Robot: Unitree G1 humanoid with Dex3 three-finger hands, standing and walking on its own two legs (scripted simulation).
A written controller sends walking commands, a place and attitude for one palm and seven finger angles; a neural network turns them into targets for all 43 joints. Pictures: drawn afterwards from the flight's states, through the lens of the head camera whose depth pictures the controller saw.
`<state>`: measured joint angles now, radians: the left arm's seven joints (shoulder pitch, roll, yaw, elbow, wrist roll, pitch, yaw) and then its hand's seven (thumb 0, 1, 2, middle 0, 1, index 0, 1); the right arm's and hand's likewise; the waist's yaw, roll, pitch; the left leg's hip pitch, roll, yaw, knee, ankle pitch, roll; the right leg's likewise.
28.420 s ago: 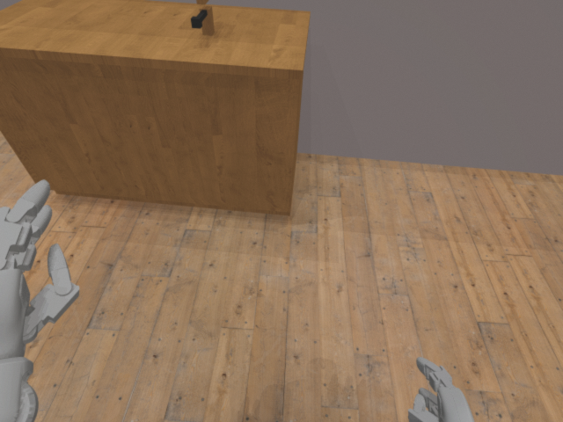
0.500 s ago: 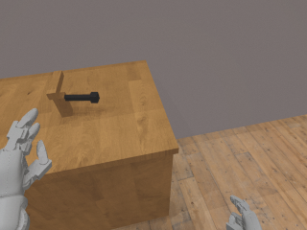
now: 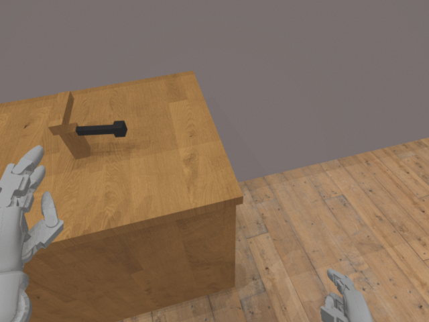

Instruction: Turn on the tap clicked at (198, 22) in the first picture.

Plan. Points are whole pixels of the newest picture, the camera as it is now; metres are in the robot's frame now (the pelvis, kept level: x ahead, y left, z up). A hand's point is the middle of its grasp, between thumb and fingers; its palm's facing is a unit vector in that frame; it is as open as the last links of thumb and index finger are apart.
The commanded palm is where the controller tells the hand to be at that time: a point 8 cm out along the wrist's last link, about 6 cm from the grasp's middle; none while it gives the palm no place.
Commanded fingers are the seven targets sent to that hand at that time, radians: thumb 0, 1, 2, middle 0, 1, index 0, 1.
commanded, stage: step back with the hand held close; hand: left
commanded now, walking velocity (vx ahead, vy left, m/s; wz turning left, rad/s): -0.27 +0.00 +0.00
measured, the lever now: (119, 128) +0.51 +0.28 +0.08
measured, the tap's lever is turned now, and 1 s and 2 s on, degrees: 77 77 77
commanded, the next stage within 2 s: stop stepping back and stand still in 1.24 s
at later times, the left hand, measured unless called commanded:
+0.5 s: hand (18, 278) +0.14 +0.26 +0.15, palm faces +0.41 -0.80 -0.43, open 7.4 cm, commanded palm +0.09 +0.30 +0.17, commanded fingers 0.00 0.90 0.90 -0.20 -0.30 -0.20 -0.30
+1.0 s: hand out of the picture +0.07 +0.28 +0.16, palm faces +0.49 -0.77 -0.41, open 7.4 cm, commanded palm +0.03 +0.30 +0.17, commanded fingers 0.00 0.90 0.90 -0.20 -0.30 -0.20 -0.30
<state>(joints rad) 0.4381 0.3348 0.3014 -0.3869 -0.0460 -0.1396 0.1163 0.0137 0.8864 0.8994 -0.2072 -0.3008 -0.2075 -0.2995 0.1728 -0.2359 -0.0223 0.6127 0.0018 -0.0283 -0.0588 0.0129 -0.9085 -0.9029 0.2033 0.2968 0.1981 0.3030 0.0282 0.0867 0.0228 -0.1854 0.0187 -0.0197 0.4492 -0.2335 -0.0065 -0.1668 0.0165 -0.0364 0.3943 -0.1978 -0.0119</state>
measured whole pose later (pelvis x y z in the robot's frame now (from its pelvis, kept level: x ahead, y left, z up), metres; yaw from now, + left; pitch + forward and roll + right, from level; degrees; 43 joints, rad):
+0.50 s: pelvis -0.07 +0.02 -0.01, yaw +1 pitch -1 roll -2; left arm 0.47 0.35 0.31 -0.45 -0.01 -0.18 0.16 0.01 0.88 0.90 -0.21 -0.30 -0.21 -0.30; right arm 0.20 -0.22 -0.02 0.57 0.01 -0.01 -0.08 0.01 -0.91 -0.90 0.20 0.30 0.20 0.30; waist 0.02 0.06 0.02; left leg -0.37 0.00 -0.02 0.55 -0.19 0.03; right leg -0.33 0.01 -0.03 0.47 -0.14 0.01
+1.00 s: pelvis -0.12 +0.01 -0.02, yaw +3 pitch +2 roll -2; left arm 0.49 0.38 0.38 -0.51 -0.03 -0.20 0.16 0.01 0.89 0.90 -0.21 -0.30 -0.21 -0.30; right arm 0.20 -0.16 -0.02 0.64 -0.02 -0.06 -0.06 0.01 -0.91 -0.90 0.20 0.30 0.20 0.30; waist 0.03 0.03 -0.03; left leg -0.49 0.02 -0.01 0.47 -0.03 0.01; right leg -0.19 0.08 0.03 0.58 -0.38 -0.01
